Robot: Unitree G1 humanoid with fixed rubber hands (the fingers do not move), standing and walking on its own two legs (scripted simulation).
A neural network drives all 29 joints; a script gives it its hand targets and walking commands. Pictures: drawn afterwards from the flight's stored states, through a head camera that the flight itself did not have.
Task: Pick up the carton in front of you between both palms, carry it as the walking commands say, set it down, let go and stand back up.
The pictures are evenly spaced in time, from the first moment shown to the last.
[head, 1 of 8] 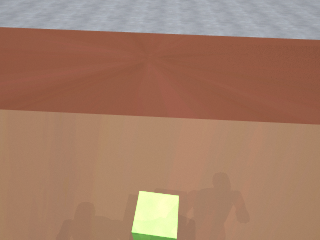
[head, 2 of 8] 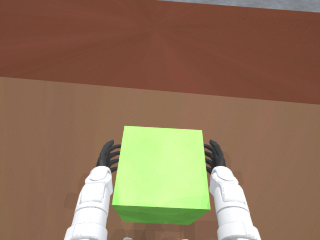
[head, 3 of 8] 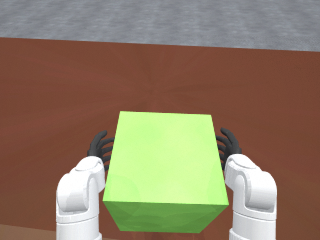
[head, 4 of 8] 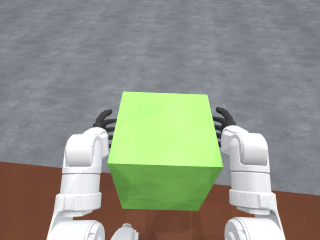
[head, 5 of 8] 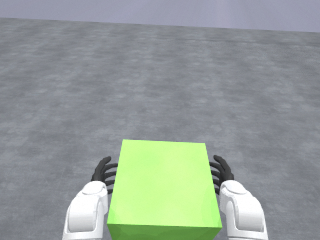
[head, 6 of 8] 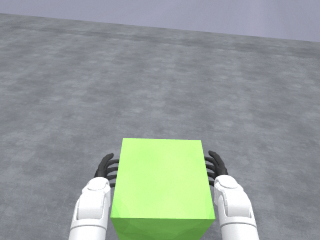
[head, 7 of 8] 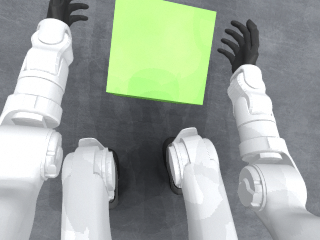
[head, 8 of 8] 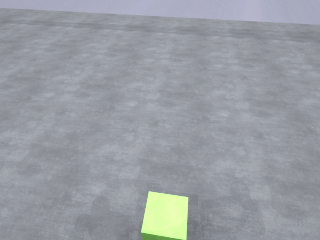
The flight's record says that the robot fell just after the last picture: no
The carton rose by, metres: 0.69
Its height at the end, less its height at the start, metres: -0.42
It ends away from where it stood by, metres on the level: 6.16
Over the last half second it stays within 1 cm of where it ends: yes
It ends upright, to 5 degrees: yes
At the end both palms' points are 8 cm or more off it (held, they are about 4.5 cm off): yes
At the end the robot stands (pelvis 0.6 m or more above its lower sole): yes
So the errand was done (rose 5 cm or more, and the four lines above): yes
